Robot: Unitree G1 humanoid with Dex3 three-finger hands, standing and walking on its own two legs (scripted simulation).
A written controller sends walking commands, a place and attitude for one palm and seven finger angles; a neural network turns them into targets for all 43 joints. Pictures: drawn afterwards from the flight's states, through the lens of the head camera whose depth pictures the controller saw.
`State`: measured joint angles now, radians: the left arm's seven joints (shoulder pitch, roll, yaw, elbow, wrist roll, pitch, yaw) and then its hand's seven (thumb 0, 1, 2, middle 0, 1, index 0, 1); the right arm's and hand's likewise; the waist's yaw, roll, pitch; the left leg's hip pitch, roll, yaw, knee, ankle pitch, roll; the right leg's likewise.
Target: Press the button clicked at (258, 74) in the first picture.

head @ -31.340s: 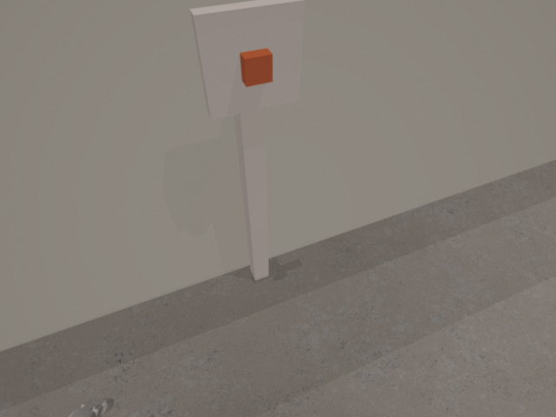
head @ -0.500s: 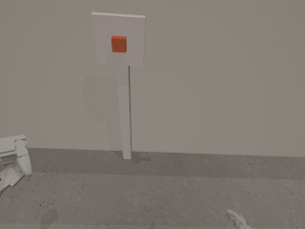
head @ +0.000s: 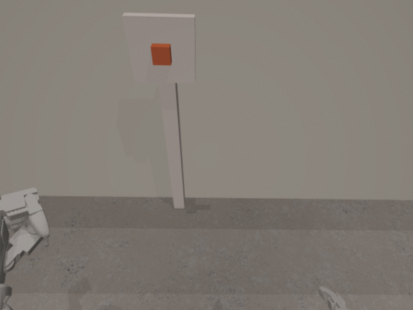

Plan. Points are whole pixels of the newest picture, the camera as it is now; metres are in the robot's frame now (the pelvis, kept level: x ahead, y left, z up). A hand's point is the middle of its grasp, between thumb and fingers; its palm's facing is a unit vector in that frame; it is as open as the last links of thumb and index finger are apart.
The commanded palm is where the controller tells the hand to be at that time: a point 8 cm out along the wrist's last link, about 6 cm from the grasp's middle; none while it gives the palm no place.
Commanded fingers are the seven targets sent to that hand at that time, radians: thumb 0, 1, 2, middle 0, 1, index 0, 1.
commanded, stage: let the arm hang, fingers relaxed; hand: left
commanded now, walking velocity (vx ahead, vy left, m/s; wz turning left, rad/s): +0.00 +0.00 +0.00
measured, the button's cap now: (161, 54) +0.78 +0.20 +0.15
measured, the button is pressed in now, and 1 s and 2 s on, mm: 0 0 0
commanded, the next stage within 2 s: stand and wait in 1.12 s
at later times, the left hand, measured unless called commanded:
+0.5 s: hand out of the picture -0.08 +0.23 -0.17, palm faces +0.07 -0.97 -0.23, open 4.5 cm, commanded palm none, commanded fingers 0.00 0.90 0.90 -0.38 -0.50 -0.38 -0.50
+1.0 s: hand out of the picture +0.01 +0.20 -0.17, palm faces +0.04 -0.98 -0.21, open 7.3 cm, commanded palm none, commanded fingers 0.00 0.90 0.90 -0.20 -0.30 -0.20 -0.30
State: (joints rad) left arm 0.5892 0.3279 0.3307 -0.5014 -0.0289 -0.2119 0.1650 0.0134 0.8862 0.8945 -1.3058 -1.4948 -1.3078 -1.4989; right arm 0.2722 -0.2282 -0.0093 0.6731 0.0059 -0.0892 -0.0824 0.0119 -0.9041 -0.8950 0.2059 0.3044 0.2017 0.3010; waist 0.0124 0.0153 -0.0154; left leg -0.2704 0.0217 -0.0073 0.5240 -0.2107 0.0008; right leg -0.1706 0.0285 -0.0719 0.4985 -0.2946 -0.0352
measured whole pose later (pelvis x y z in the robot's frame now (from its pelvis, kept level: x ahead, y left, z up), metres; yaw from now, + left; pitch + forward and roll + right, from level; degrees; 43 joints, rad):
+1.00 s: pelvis -0.01 +0.02 +0.01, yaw +1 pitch -2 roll +0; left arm 0.22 0.17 0.01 1.14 0.01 -0.01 0.02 0.00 0.91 0.89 -0.20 -0.30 -0.20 -0.31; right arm 0.27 -0.17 -0.02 1.12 -0.02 0.01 -0.03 0.00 -0.91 -0.89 0.20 0.30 0.20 0.30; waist -0.01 0.02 0.04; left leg -0.24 -0.03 -0.01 0.42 -0.15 0.03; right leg -0.15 -0.02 -0.08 0.43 -0.25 -0.01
